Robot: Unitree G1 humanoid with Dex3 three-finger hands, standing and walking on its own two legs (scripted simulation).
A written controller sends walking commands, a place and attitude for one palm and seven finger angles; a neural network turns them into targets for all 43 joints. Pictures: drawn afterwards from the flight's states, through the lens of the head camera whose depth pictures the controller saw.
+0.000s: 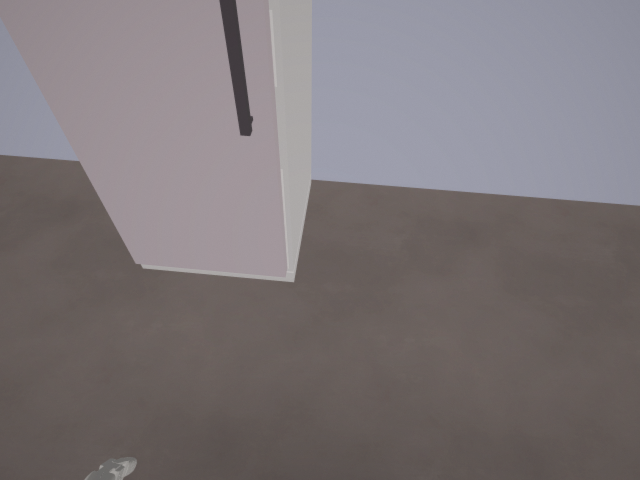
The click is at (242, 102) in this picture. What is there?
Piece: fridge door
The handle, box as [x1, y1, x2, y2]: [219, 0, 252, 135]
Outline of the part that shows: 219,0 240,134 249,135 251,132 252,116 249,115 235,0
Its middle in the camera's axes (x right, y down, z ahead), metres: -0.17 -0.41 +0.74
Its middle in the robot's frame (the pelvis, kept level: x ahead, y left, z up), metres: +0.85 +0.22 +0.19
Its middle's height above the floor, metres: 0.96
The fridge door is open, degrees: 0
